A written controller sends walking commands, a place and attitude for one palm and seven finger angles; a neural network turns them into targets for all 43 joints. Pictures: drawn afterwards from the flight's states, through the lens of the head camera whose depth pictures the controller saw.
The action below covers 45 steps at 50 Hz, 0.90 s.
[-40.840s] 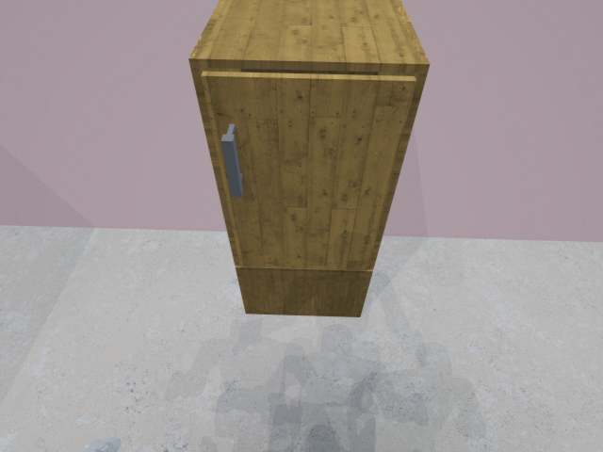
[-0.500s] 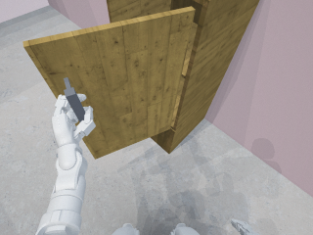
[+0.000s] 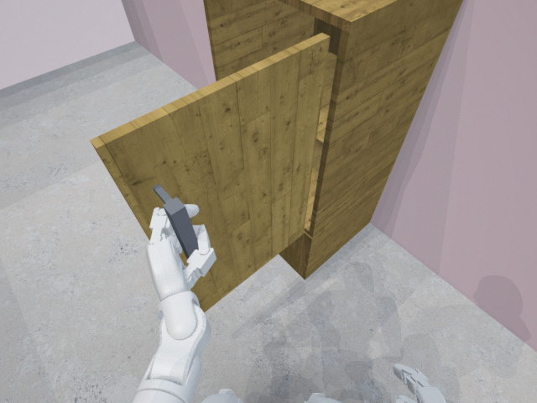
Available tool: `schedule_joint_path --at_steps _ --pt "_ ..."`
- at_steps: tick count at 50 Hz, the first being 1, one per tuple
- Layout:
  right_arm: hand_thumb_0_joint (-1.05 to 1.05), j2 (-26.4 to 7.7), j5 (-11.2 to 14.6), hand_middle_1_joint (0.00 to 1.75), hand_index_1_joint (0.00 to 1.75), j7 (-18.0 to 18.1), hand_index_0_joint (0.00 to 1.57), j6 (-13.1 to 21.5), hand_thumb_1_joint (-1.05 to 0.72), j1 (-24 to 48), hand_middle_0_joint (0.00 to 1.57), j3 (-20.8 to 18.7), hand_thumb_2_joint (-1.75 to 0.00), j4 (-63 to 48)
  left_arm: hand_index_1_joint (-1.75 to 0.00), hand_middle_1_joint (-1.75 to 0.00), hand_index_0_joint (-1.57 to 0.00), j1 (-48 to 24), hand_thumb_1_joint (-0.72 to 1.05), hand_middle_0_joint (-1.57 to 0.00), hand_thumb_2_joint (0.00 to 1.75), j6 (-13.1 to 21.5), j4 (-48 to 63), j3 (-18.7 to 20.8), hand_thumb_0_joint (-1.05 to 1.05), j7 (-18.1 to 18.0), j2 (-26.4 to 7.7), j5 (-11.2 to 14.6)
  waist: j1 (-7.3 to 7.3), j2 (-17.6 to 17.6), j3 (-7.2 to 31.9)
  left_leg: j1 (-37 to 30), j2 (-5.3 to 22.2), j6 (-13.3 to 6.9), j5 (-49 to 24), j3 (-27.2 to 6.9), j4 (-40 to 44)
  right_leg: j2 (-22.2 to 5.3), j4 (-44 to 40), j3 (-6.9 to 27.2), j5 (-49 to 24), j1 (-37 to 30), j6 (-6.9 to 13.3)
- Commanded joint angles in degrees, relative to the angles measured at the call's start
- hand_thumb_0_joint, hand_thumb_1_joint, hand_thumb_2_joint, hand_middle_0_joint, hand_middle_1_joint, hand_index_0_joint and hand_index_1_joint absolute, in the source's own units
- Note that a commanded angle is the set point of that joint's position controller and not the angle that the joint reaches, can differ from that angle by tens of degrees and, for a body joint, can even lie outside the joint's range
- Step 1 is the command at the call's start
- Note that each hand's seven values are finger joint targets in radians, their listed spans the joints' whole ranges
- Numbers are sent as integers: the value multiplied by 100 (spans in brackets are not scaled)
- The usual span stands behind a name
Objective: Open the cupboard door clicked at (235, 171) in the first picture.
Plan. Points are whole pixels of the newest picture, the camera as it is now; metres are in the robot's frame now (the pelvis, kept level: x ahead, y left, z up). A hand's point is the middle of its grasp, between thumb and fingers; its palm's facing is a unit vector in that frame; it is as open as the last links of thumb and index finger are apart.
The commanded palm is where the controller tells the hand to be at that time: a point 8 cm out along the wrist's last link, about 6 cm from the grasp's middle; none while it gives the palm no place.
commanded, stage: open thumb and fingers to let go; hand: left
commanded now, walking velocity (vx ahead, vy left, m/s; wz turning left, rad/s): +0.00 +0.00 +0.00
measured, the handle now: (178, 226) +0.37 +0.15 +0.05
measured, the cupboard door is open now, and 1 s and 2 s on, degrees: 90 91 93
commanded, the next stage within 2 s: slide the hand sideways off the handle in 0.86 s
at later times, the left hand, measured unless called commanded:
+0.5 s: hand (208, 251) +0.33 +0.10 +0.05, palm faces +0.40 -0.92 +0.00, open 11.5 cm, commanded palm +0.28 +0.15 +0.05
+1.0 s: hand (208, 254) +0.32 +0.10 +0.04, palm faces +0.34 -0.94 -0.02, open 14.6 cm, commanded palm +0.29 +0.15 +0.05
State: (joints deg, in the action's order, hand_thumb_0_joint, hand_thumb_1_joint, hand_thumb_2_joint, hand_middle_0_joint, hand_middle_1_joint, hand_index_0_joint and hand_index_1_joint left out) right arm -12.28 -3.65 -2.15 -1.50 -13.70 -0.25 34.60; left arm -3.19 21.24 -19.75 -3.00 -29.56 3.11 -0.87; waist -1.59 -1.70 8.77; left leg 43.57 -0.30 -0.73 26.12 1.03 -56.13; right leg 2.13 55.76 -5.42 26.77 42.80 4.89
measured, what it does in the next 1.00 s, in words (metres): stands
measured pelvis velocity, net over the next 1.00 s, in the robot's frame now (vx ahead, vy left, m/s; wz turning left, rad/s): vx -0.01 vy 0.01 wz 0.01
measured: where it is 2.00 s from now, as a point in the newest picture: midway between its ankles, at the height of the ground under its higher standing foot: outside the picture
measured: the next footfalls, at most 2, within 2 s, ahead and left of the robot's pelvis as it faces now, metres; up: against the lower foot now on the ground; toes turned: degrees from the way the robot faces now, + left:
none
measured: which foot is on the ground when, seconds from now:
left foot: down 0.00-1.00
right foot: down 0.00-1.00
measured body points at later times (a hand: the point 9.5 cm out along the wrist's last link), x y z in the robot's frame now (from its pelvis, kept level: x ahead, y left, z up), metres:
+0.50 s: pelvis +0.00 -0.01 +0.00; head +0.05 -0.03 +0.45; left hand +0.30 +0.15 +0.05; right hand +0.16 -0.23 -0.12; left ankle +0.01 +0.11 -0.68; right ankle +0.01 -0.06 -0.68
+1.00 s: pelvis -0.01 +0.01 +0.00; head +0.04 +0.01 +0.44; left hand +0.30 +0.15 +0.05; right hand +0.15 -0.21 -0.12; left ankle +0.01 +0.11 -0.68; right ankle +0.01 -0.06 -0.68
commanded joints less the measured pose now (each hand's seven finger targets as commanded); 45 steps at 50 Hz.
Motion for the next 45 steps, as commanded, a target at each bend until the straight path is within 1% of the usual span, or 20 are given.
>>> schedule_joint_path --at_steps 1,2,3,7,8,10,11,16,18,22,24,27,28,30,34,37,38,41,42,45 --pt "0 -500 0 30 30 36 20 375 -90 356 20 -228 -90 -839 -135 -135 -40 -1120 90 -40 90 374 1493 -404 0 -175 49 -284 -66 689 1454 -450 -72 -39 -1062 -197 427 -359 -1010 827 -1942 -1265 -442" --pt "0 -509 -10 30 30 84 20 365 -90 390 20 -219 -90 -751 -135 -135 -40 -1647 90 -40 90 391 1411 -221 0 -247 -208 -343 -172 743 1349 -326 -71 -50 -896 -203 375 -418 -1093 946 -1743 -1180 -481" --pt "0 -488 -17 30 30 132 20 354 -90 397 20 -208 -90 -716 -134 -134 -40 -1638 83 -40 87 413 1350 2 0 -291 -431 -372 -118 827 1249 -164 -79 -48 -772 -228 340 -464 -1210 1145 -1512 -1237 -506" --pt "0 -412 -5 30 30 200 20 347 -90 537 20 -190 -90 -647 -131 -131 -38 -1702 55 -38 75 480 1174 -5 0 -211 -345 -291 -77 686 1404 -56 -120 -27 -628 -207 322 -608 -1340 1370 -1392 -1457 -544" --pt "0 -418 13 30 30 216 20 335 -90 533 20 -190 -90 -631 -130 -130 -37 -1559 48 -37 72 473 1034 113 0 -176 -434 -255 -67 884 1407 17 -108 -24 -606 -220 294 -632 -1410 1478 -1422 -1539 -590" --pt "0 -406 32 30 30 210 20 345 -90 576 20 -186 -90 -634 -129 -129 -36 -1611 34 -36 66 493 1117 -41 0 -61 -227 -117 -50 614 1538 -107 -126 -16 -705 -197 342 -621 -1352 1402 -1644 -1625 -568" --pt "0 -410 40 30 30 201 20 346 -90 546 20 -189 -90 -641 -128 -128 -35 -1492 27 -35 63 501 1096 13 0 -14 -250 -61 -4 596 1547 -146 -120 -5 -774 -209 360 -605 -1320 1355 -1764 -1654 -555" --pt "0 -448 31 30 30 170 20 333 -90 491 20 -199 -90 -668 -124 -124 -33 -1468 -8 -33 48 526 1036 -59 0 92 -181 -22 -53 672 1508 -225 -113 -18 -945 -218 356 -567 -1182 1188 -2185 -1570 -576" --pt "0 -466 31 30 30 171 20 303 -90 498 20 -194 -90 -679 -123 -123 -32 -1428 -22 -32 42 517 959 0 0 95 -284 -65 -51 780 1439 -189 -100 -25 -906 -237 362 -559 -1209 1192 -2005 -1515 -559" --pt "0 -461 30 30 30 175 20 304 -90 533 20 -202 -90 -683 -120 -120 -30 -1782 -50 -30 30 545 901 -138 0 71 -140 -106 -96 608 1369 -316 -102 -40 -815 -219 376 -500 -1183 1053 -1640 -1227 -503" --pt "0 -466 19 30 30 180 20 298 -90 522 20 -200 -90 -690 -120 -120 -30 -1738 -50 -30 30 535 842 -65 0 37 -191 -97 -62 711 1479 -257 -103 -43 -845 -232 363 -499 -1152 1061 -1682 -1305 -512" --pt "0 -461 16 30 30 166 20 289 -90 501 20 -210 -90 -704 -105 -105 -27 -1672 -50 -27 30 519 833 -114 0 12 -106 -123 -17 533 1583 -374 -112 -43 -976 -205 381 -454 -1061 956 -1884 -1308 -479" --pt "0 -475 14 30 30 166 20 281 -90 443 20 -207 -90 -698 -100 -100 -27 -1634 -50 -27 30 496 809 -60 0 2 -166 -135 -19 707 1603 -353 -93 -44 -1050 -237 390 -436 -1030 924 -1992 -1358 -478" --pt "0 -463 18 30 30 156 20 268 -90 452 20 -219 -90 -728 -90 -90 -25 -1589 -50 -25 30 487 912 -122 0 -9 -86 -139 27 538 1703 -450 -96 -36 -1143 -215 427 -402 -949 834 -2066 -1366 -444" --pt "0 -480 16 30 30 125 20 258 -90 461 20 -215 -90 -747 -70 -70 -22 -1626 -50 -22 30 428 830 -318 0 -97 100 -211 -24 556 1462 -559 -67 -46 -1163 -235 472 -296 -909 634 -1788 -1050 -370" --pt "0 -471 -3 30 30 108 20 273 -90 462 20 -226 -90 -781 -55 -55 -19 -1633 -50 -19 30 426 958 -333 0 -216 141 -287 22 405 1630 -670 -66 -43 -1249 -233 463 -249 -829 569 -1767 -1012 -328" --pt "0 -483 -9 30 30 114 20 270 -90 405 20 -221 -90 -766 -50 -50 -18 -1664 -50 -18 30 408 970 -305 0 -241 94 -310 -15 565 1603 -643 -55 -44 -1311 -263 454 -241 -818 548 -1828 -1031 -327" --pt "0 -476 -2 30 30 114 20 282 -90 472 20 -204 -90 -764 -35 -35 -16 -1822 -50 -16 30 384 964 -415 0 -273 213 -280 -58 526 1501 -633 -53 -37 -1102 -273 487 -230 -843 511 -1502 -884 -326" --pt "0 -477 -2 30 30 127 20 283 -90 488 20 -215 -90 -745 -30 -30 -15 -1777 -50 -15 30 369 893 -253 0 -299 106 -257 -28 582 1479 -608 -51 -36 -1080 -269 476 -222 -864 523 -1453 -878 -327" --pt "0 -461 -1 30 30 135 20 287 -90 517 20 -197 -90 -734 -30 -30 -15 -1873 -50 -15 30 342 889 -378 0 -312 240 -249 -56 546 1435 -628 -56 -36 -1041 -281 500 -220 -873 503 -1372 -840 -325"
